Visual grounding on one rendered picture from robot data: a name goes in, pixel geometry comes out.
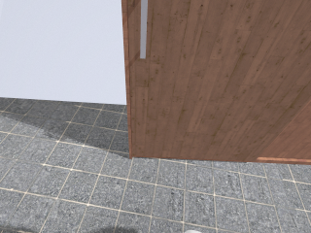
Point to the wardrobe door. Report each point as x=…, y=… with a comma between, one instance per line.
x=295, y=140
x=221, y=78

